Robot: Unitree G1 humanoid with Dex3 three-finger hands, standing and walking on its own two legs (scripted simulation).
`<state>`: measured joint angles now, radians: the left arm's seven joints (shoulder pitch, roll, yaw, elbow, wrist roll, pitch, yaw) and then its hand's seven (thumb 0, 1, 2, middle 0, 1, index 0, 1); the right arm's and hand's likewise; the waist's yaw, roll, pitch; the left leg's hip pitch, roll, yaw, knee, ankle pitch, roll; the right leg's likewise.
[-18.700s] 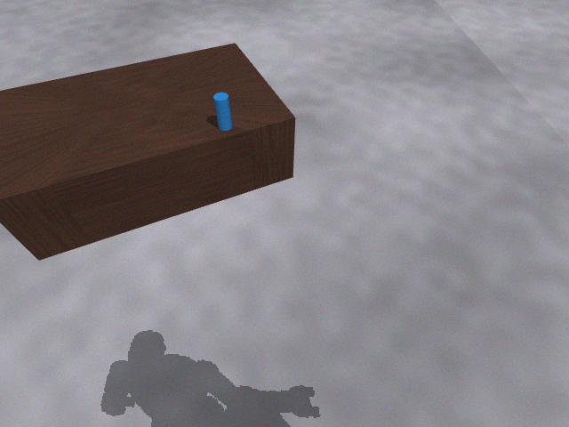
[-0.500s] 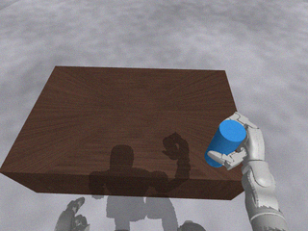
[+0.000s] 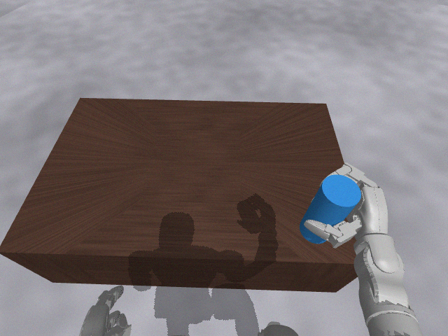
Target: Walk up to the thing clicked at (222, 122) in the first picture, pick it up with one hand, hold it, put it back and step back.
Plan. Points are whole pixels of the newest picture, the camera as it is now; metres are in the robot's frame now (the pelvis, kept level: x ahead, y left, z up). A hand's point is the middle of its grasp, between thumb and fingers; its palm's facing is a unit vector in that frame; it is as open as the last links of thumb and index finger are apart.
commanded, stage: hold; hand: right
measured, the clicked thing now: (326, 212) +0.31 -0.16 +0.05
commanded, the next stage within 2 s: crouch in 0.14 s
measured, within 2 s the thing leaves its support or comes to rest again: neither
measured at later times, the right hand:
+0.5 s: hand (324, 208) +0.33 -0.17 +0.03, palm faces +0.05 +1.00 +0.01, open 9.6 cm
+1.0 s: hand (301, 217) +0.39 -0.17 -0.12, palm faces +0.04 +1.00 +0.00, open 9.6 cm
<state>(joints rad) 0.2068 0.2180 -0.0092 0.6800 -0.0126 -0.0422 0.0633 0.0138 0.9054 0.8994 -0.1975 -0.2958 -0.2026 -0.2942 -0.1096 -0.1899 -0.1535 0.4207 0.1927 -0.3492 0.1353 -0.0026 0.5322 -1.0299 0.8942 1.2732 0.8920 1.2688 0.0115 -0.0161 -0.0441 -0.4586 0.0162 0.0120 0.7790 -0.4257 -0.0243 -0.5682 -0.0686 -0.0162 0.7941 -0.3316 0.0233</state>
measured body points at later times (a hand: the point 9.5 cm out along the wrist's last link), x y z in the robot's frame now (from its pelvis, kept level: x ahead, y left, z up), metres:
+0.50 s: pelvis -0.01 +0.00 -0.01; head +0.05 -0.01 +0.44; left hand +0.14 +0.24 -0.12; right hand +0.32 -0.22 +0.03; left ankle -0.02 +0.14 -0.71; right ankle +0.04 -0.13 -0.71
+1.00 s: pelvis -0.03 +0.00 -0.13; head +0.12 -0.01 +0.29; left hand +0.07 +0.26 -0.26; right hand +0.38 -0.23 -0.12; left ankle -0.02 +0.14 -0.71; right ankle +0.04 -0.13 -0.71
